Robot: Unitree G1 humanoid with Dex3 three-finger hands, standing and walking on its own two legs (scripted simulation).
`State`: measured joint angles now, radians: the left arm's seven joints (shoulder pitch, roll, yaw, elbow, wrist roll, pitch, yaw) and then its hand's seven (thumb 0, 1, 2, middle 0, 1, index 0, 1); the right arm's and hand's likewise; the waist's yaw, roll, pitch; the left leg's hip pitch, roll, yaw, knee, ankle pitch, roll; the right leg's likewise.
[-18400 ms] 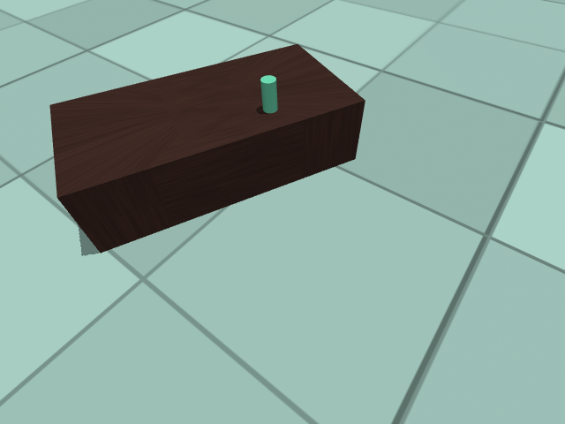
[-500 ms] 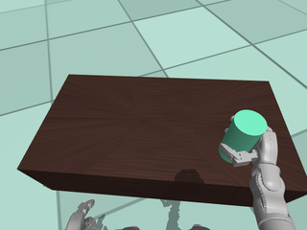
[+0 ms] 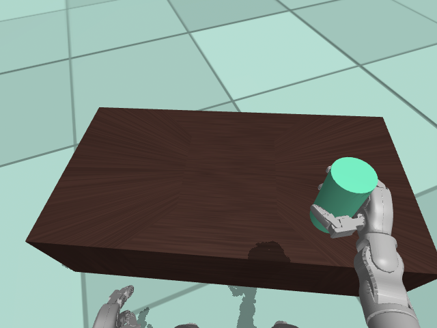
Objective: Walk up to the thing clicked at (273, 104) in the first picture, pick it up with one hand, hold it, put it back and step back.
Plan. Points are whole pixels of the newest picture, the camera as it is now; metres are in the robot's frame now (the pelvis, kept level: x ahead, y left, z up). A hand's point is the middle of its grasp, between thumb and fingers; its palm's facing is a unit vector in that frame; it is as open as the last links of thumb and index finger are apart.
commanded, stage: hold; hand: right
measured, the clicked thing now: (339, 198) +0.33 -0.17 +0.06
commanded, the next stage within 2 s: crouch in 0.58 s
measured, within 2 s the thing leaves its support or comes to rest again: neither
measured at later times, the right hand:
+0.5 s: hand (335, 202) +0.33 -0.17 +0.05, palm faces +0.15 +0.99 +0.00, open 9.7 cm
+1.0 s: hand (331, 201) +0.35 -0.17 +0.02, palm faces +0.16 +0.99 +0.01, open 9.7 cm
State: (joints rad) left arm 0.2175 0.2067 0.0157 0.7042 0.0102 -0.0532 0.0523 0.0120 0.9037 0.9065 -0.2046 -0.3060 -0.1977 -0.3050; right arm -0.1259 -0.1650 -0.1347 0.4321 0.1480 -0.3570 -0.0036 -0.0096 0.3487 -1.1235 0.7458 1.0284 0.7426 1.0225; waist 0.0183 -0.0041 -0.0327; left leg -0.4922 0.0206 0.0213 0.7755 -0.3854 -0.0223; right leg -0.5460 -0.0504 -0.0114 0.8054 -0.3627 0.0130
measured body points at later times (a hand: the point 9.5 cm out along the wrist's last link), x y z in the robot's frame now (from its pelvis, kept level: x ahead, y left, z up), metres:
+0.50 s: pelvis +0.00 +0.00 +0.00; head +0.04 +0.00 +0.45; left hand +0.13 +0.25 -0.11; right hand +0.31 -0.22 +0.05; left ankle +0.00 +0.14 -0.71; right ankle +0.03 -0.13 -0.71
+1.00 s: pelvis -0.01 +0.00 -0.01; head +0.06 -0.01 +0.43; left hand +0.12 +0.26 -0.12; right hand +0.33 -0.22 +0.02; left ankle +0.00 +0.14 -0.71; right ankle +0.03 -0.13 -0.71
